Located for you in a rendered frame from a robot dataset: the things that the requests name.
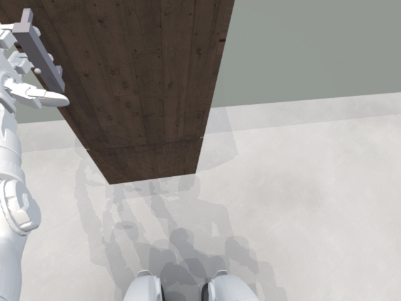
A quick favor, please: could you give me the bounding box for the left robot forearm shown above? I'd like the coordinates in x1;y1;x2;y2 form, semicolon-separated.
0;92;26;185

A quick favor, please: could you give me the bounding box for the cupboard door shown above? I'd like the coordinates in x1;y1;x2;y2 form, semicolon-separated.
0;0;227;150

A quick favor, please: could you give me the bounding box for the robot shin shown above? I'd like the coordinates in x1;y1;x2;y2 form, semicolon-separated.
137;270;154;278
209;270;228;301

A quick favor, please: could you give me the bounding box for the robot left hand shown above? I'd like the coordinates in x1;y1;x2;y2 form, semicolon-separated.
0;23;70;109

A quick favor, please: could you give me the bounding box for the handle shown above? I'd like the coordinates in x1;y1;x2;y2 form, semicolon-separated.
12;8;65;93

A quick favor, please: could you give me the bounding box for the left robot upper arm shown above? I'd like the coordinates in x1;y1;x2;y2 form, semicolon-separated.
0;179;41;301

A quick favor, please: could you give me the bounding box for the left robot shin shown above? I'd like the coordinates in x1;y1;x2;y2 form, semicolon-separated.
137;270;154;278

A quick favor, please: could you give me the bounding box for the right robot shin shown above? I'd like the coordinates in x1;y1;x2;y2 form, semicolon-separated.
209;270;228;301

